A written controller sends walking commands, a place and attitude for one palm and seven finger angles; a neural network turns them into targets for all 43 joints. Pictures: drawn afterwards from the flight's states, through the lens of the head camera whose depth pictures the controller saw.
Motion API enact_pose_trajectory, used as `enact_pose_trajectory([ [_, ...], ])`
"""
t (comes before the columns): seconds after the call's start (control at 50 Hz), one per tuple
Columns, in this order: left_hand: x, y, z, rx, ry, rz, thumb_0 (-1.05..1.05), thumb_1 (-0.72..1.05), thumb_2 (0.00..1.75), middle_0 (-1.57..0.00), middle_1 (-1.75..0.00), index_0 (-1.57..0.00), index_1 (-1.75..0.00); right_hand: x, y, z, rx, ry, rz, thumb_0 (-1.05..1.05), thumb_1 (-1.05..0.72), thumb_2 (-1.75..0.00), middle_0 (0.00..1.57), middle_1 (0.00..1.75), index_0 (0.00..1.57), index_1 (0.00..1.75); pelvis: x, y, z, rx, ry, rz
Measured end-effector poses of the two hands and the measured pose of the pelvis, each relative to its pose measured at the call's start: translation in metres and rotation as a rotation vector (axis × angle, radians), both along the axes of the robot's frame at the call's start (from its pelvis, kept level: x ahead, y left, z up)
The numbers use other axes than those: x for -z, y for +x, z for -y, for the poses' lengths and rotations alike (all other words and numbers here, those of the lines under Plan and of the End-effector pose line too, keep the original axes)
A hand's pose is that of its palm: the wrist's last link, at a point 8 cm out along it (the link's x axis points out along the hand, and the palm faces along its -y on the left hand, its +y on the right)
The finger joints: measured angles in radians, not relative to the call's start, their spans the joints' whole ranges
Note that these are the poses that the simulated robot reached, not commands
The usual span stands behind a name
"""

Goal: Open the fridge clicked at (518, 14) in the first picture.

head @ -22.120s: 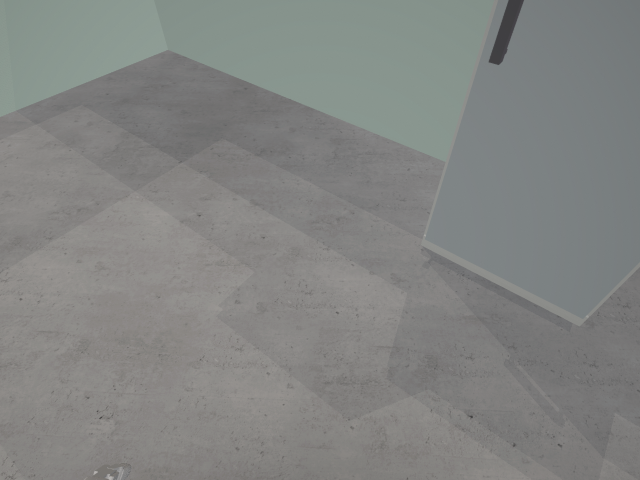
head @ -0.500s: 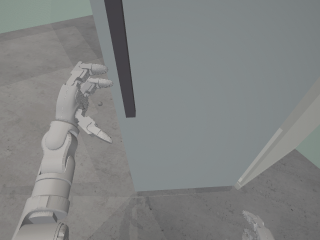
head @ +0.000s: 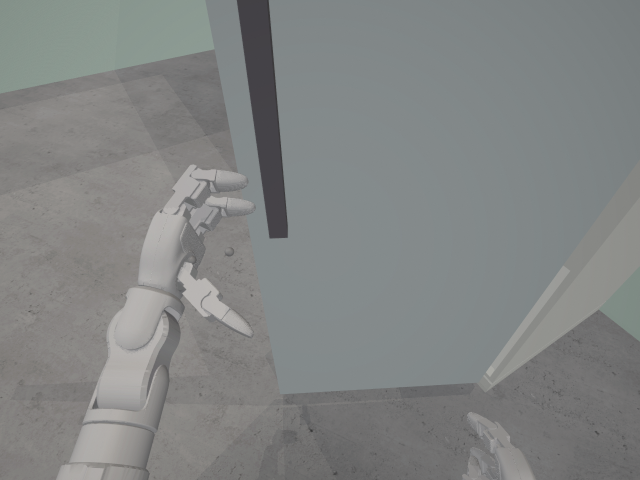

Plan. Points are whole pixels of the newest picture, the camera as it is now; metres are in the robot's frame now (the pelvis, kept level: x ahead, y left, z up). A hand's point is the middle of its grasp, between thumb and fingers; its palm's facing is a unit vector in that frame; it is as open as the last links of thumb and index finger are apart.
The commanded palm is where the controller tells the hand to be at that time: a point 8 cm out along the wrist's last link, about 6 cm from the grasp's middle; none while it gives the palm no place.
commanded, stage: slip the hand off the handle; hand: left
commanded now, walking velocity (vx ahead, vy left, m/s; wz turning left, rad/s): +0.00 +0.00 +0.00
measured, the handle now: (265, 95) +0.45 +0.10 +0.27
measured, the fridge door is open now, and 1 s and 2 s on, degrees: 62 62 62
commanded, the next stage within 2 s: draw the hand back to the body in 0.60 s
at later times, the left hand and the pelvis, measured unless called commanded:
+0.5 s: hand (243, 303) +0.25 +0.09 +0.17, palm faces -0.11 -0.99 -0.12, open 14.7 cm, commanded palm +0.23 +0.15 +0.17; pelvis -0.01 -0.04 +0.00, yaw +1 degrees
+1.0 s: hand (190, 288) +0.26 +0.15 +0.17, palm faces +0.36 -0.93 +0.02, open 14.7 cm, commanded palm +0.21 +0.18 +0.18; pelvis +0.02 -0.03 +0.01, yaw +2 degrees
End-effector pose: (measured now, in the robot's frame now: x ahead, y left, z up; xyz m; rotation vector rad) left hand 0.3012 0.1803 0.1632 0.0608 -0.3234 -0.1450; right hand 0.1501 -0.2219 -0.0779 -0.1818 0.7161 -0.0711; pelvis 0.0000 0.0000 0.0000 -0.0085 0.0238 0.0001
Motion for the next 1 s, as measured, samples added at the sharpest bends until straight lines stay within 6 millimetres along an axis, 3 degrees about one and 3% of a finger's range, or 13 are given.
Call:
enact_pose_trajectory([
  [0.46, -0.005, -0.066, 0.031, -0.01, 0.026, 0.033, -0.01, -0.56, 0.2, -0.26, -1.15, -0.25, -1.15, -0.009, 0.013, 0.036, -0.035, -0.005, 0.102, 0.01, -0.91, -0.9, 0.2, 0.3, 0.2, 0.3, 0.0, -0.006, 0.035, -0.021, 0.012, 0.037],
  [0.74, -0.007, -0.062, 0.024, -0.007, 0.032, 0.034, -0.01, -0.56, 0.2, -0.26, -1.15, -0.25, -1.15, -0.004, 0.02, 0.037, -0.04, -0.001, 0.098, 0.01, -0.91, -0.9, 0.2, 0.3, 0.2, 0.3, 0.001, 0.001, 0.038, -0.026, 0.016, 0.021],
  [0.86, -0.001, -0.063, 0.006, -0.23, -0.107, -0.098, -0.01, -0.56, 0.2, -0.26, -1.15, -0.25, -1.15, -0.007, 0.031, 0.027, -0.038, 0.021, 0.106, 0.02, -0.91, -0.9, 0.2, 0.3, 0.2, 0.3, -0.002, 0.009, 0.033, -0.019, 0.015, 0.023],
  [1.0, -0.004, -0.079, -0.012, -0.505, -0.133, -0.23, -0.01, -0.55, 0.2, -0.25, -1.15, -0.25, -1.15, -0.017, 0.06, 0.004, -0.113, 0.018, 0.118, 0.02, -0.91, -0.9, 0.2, 0.3, 0.2, 0.3, -0.006, 0.015, 0.027, -0.034, 0.012, 0.048],
])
